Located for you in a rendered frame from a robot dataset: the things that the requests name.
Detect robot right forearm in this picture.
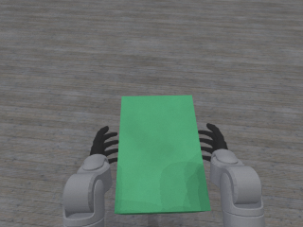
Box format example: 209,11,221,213
209,148,266,227

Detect robot left hand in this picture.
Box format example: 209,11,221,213
89,126,119,164

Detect carton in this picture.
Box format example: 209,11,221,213
114,95,211,215

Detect robot left forearm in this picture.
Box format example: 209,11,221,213
62,154,113,227

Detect robot right hand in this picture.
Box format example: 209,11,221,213
198,123,228,162

